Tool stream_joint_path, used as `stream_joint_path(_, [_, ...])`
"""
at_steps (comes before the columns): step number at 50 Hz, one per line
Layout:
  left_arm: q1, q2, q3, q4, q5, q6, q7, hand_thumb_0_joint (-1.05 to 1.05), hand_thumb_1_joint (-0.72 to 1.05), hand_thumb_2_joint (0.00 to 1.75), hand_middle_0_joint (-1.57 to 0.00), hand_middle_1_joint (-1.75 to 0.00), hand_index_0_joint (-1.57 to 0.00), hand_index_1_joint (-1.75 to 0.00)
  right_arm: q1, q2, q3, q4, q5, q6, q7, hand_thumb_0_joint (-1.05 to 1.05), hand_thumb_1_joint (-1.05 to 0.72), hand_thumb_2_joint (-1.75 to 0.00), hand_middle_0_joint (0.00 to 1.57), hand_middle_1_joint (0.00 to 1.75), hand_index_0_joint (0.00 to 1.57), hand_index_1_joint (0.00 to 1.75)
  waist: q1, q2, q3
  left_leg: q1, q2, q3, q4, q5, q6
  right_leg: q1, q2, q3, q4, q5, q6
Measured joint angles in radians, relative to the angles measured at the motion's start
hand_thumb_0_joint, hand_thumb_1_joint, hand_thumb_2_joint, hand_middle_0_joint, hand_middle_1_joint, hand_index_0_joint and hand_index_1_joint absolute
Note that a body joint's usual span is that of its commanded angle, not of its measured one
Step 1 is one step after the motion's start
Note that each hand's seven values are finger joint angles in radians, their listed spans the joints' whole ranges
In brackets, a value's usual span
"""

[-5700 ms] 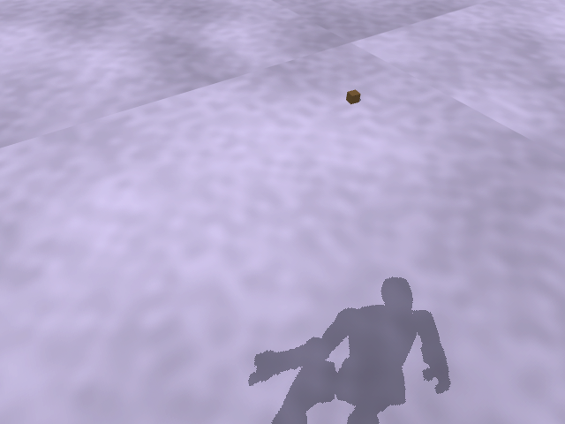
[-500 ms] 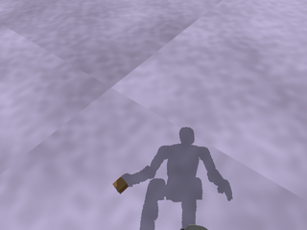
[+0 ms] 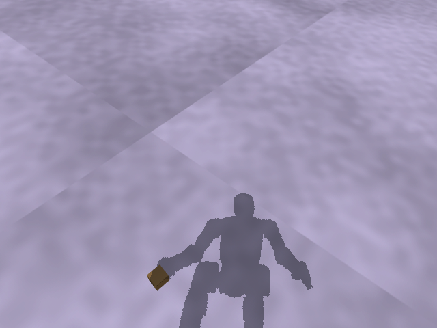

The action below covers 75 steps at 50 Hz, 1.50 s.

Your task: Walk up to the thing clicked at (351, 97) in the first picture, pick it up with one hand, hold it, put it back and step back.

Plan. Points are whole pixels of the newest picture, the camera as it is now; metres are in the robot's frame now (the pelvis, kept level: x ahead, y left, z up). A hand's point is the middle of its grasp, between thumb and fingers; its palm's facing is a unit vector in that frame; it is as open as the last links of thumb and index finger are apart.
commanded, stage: walk up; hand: left
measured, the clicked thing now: (158, 277) +0.42 +0.24 -0.73
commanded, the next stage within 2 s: stand in 1.40 s
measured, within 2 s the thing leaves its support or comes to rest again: neither
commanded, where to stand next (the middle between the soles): +0.08 -0.01 m, yaw +2 degrees
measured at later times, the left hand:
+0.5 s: hand out of the picture +0.10 +0.24 -0.14, palm faces +0.02 -0.94 -0.35, open 7.4 cm
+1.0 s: hand out of the picture +0.12 +0.23 -0.14, palm faces -0.03 -0.94 -0.33, open 7.4 cm
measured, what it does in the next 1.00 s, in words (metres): stands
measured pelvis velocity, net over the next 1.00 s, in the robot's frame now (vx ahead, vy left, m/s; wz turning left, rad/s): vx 0.03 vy -0.02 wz -0.01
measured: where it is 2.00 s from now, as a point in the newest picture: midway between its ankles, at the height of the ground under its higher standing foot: outside the picture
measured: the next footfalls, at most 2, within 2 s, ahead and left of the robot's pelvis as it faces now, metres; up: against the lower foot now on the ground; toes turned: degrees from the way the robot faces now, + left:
none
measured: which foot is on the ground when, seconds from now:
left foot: down 0.00-1.00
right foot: down 0.00-1.00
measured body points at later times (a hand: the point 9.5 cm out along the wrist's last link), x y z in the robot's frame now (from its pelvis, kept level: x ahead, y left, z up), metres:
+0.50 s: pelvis +0.02 -0.02 +0.01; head +0.02 -0.03 +0.46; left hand +0.10 +0.29 -0.11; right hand +0.13 -0.32 -0.11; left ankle +0.04 +0.12 -0.73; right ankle +0.03 -0.14 -0.73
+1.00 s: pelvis +0.03 -0.02 +0.02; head +0.04 -0.02 +0.47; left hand +0.12 +0.28 -0.11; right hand +0.09 -0.32 -0.12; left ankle +0.04 +0.12 -0.73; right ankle +0.03 -0.14 -0.73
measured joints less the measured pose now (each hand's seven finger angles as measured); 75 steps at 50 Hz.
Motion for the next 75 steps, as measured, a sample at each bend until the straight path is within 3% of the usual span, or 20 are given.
stream_joint_path(4, [-0.01, -0.012, -0.011, 0.046, 0.005, -0.005, 0.004, 0.01, 0.9, 0.9, -0.2, -0.3, -0.2, -0.3, -0.039, 0.002, 0.005, 0.009, 0.013, 0.004, -0.002, 0.01, -0.9, -0.89, 0.2, 0.3, 0.2, 0.3, 0.001, 0.03, 0.016, 0.019, 0.014, -0.012, -0.026, 0.01, -0.006, 0.034, 0.012, -0.013, -0.053, 0.028, 0.028])
stream_joint_path(19, [-0.064, -0.047, -0.023, 0.122, 0.003, -0.021, 0.003, 0.01, 0.9, 0.9, -0.2, -0.3, -0.2, -0.3, -0.143, 0.011, 0.013, 0.071, 0.02, 0.01, 0.001, 0.01, -0.9, -0.89, 0.2, 0.3, 0.2, 0.3, 0.015, 0.09, -0.021, 0.108, 0.015, -0.021, -0.161, 0.06, -0.026, 0.109, 0.016, -0.027, -0.147, 0.048, 0.012])
stream_joint_path(44, [-0.108, -0.06, -0.009, 0.126, 0.009, -0.009, 0.003, 0.01, 0.9, 0.9, -0.2, -0.3, -0.2, -0.3, -0.082, 0.01, 0.005, 0.133, 0.009, 0.018, -0.007, 0.01, -0.9, -0.89, 0.2, 0.3, 0.2, 0.3, -0.021, 0.057, -0.018, 0.151, 0.025, -0.003, -0.225, 0.076, -0.034, 0.139, 0.027, -0.011, -0.203, 0.067, 0.007])
stream_joint_path(75, [-0.082, -0.058, -0.014, 0.12, 0.006, -0.012, 0.009, 0.01, 0.9, 0.9, -0.2, -0.3, -0.2, -0.3, -0.111, 0.019, 0.007, 0.111, 0.012, 0.024, -0.007, 0.01, -0.9, -0.89, 0.2, 0.3, 0.2, 0.3, -0.006, 0.059, -0.019, 0.175, 0.019, 0.006, -0.25, 0.079, -0.031, 0.157, 0.021, -0.003, -0.22, 0.069, 0.013])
